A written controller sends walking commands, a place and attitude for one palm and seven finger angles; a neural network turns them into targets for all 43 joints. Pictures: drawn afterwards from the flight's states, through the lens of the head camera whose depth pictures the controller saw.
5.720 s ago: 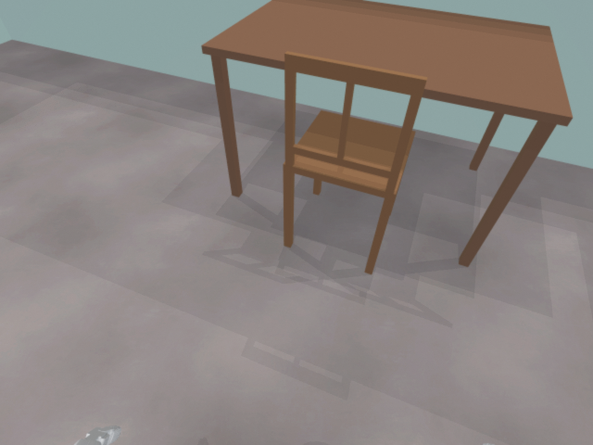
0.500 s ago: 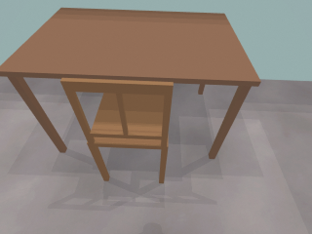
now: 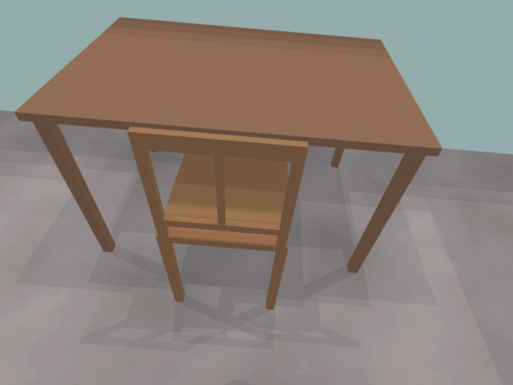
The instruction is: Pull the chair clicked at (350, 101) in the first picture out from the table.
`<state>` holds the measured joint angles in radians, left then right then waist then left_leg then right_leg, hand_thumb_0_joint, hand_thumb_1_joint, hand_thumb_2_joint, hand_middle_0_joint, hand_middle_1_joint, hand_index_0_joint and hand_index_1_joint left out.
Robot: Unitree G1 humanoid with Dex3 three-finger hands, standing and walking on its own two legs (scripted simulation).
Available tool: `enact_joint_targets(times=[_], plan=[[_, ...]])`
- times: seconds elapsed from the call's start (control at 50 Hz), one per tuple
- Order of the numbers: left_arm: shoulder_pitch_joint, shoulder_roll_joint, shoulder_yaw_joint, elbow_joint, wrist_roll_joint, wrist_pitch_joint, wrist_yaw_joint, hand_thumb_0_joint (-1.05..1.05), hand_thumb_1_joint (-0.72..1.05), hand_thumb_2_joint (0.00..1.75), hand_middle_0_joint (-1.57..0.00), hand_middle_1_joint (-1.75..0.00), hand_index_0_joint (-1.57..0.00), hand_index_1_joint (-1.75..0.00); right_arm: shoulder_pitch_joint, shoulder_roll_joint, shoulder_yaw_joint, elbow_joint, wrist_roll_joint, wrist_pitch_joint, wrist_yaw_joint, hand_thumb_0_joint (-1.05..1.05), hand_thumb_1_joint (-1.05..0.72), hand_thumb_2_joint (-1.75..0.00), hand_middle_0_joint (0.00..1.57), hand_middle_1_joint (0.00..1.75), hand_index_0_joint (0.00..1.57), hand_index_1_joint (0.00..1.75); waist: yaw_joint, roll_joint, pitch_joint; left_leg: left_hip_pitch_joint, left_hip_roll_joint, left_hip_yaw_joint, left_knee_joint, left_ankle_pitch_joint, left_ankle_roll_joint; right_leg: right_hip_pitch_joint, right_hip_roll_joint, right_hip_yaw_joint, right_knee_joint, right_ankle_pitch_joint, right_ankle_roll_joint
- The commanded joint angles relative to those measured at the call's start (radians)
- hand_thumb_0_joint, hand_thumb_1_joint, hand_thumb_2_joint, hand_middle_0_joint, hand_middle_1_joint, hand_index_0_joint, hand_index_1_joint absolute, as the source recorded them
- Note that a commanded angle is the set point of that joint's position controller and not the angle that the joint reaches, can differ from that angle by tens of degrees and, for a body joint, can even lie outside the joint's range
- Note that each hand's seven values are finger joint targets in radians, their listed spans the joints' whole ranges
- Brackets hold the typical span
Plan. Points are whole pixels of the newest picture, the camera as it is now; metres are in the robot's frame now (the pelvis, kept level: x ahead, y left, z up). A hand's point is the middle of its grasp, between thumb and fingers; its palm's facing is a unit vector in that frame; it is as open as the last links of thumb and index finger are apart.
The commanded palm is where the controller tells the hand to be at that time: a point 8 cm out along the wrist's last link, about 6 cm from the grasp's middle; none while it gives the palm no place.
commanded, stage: look again from close up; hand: left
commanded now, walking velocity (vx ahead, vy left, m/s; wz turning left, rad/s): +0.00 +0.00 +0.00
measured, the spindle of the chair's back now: (220, 192) +0.58 +0.12 -0.10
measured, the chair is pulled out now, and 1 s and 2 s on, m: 0.00 0.00 0.00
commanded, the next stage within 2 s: none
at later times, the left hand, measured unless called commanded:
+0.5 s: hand out of the picture -0.05 +0.15 -0.18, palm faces +0.03 -0.99 -0.13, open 7.4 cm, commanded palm none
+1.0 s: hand out of the picture -0.02 +0.14 -0.18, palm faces +0.02 -0.99 -0.13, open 7.4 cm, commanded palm none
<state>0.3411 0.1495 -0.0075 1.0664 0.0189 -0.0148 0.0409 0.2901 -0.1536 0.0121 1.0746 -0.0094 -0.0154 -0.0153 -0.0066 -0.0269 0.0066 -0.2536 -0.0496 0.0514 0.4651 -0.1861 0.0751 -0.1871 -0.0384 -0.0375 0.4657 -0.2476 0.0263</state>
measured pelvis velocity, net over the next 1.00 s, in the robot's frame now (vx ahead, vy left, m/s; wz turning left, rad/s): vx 0.01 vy -0.01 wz -0.01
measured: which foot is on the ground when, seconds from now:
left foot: down 0.00-1.00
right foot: down 0.00-1.00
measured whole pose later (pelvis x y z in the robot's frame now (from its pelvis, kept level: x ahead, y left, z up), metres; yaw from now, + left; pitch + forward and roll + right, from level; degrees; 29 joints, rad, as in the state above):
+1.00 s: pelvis +0.01 -0.01 +0.00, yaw -1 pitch -1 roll +0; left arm 0.37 0.11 -0.01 1.09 0.02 -0.02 0.04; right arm 0.30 -0.12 0.02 1.14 0.00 -0.01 -0.02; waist 0.00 -0.03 0.01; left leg -0.23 -0.04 0.06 0.43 -0.18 0.06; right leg -0.17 -0.03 -0.03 0.43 -0.24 0.02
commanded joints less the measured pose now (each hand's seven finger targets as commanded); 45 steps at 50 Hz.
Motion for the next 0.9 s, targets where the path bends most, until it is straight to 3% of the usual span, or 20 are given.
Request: enact_joint_targets(times=[0.0, 0.1, 0.28, 0.36, 0.5, 0.68, 0.74, 0.88], plan=[[0.095, 0.072, 0.010, -0.019, 0.000, -0.009, 0.001, 0.00, 0.90, 0.90, -0.20, -0.30, -0.20, -0.30, 0.036, -0.115, -0.023, -0.030, 0.000, -0.016, -0.006, 0.00, -0.90, -0.90, 0.20, 0.30, 0.20, 0.30, 0.009, 0.051, 0.074, -0.058, 0.152, -0.191, -0.196, -0.173, -0.025, -0.018, -0.054, 0.051, -0.068, 0.025, -0.052], [0.111, 0.066, 0.008, -0.010, 0.000, -0.010, 0.002, 0.00, 0.90, 0.90, -0.20, -0.30, -0.20, -0.30, 0.038, -0.112, -0.024, -0.017, 0.001, -0.012, -0.005, 0.00, -0.90, -0.90, 0.20, 0.30, 0.20, 0.30, 0.006, 0.025, 0.076, -0.049, 0.148, -0.188, -0.196, -0.188, -0.026, -0.032, -0.058, 0.055, -0.085, 0.006, -0.050], [0.139, 0.053, 0.006, 0.007, 0.002, -0.007, 0.003, 0.00, 0.90, 0.90, -0.20, -0.30, -0.20, -0.30, 0.040, -0.104, -0.026, 0.001, 0.003, -0.007, -0.006, 0.00, -0.90, -0.90, 0.20, 0.30, 0.20, 0.30, 0.009, 0.048, 0.089, -0.059, 0.152, -0.191, -0.217, -0.233, -0.027, -0.041, -0.053, 0.052, -0.085, -0.007, -0.046], [0.147, 0.050, 0.004, 0.013, 0.001, -0.011, 0.003, 0.00, 0.90, 0.90, -0.20, -0.30, -0.20, -0.30, 0.046, -0.091, -0.023, 0.008, 0.006, -0.007, -0.006, 0.00, -0.90, -0.90, 0.20, 0.30, 0.20, 0.30, 0.008, 0.010, 0.083, -0.044, 0.148, -0.176, -0.202, -0.201, -0.026, -0.044, -0.056, 0.062, -0.099, -0.001, -0.048], [0.152, 0.042, 0.003, 0.018, 0.001, -0.011, 0.005, 0.00, 0.90, 0.90, -0.20, -0.30, -0.20, -0.30, 0.052, -0.085, -0.022, 0.021, 0.004, -0.009, -0.006, 0.00, -0.90, -0.90, 0.20, 0.30, 0.20, 0.30, 0.008, 0.033, 0.082, -0.038, 0.147, -0.174, -0.200, -0.184, -0.029, -0.052, -0.057, 0.066, -0.093, 0.006, -0.048], [0.147, 0.038, 0.003, 0.016, 0.000, -0.015, 0.007, 0.00, 0.90, 0.90, -0.20, -0.30, -0.20, -0.30, 0.057, -0.071, -0.018, 0.031, 0.005, -0.010, -0.007, 0.00, -0.90, -0.90, 0.20, 0.30, 0.20, 0.30, 0.009, 0.014, 0.096, -0.035, 0.138, -0.153, -0.181, -0.139, -0.032, -0.051, -0.062, 0.075, -0.109, 0.017, -0.051], [0.148, 0.035, 0.004, 0.018, -0.002, -0.017, 0.007, 0.00, 0.90, 0.90, -0.20, -0.30, -0.20, -0.30, 0.063, -0.067, -0.017, 0.032, 0.004, -0.011, -0.007, 0.00, -0.90, -0.90, 0.20, 0.30, 0.20, 0.30, 0.006, 0.007, 0.070, -0.005, 0.136, -0.145, -0.164, -0.092, -0.033, -0.049, -0.064, 0.078, -0.109, 0.037, -0.053], [0.137, 0.036, 0.006, 0.013, -0.002, -0.014, 0.007, 0.00, 0.90, 0.90, -0.20, -0.30, -0.20, -0.30, 0.063, -0.065, -0.016, 0.036, 0.004, -0.010, -0.009, 0.00, -0.90, -0.90, 0.20, 0.30, 0.20, 0.30, 0.009, 0.027, 0.097, -0.026, 0.139, -0.145, -0.176, -0.119, -0.035, -0.046, -0.058, 0.076, -0.111, 0.030, -0.053]])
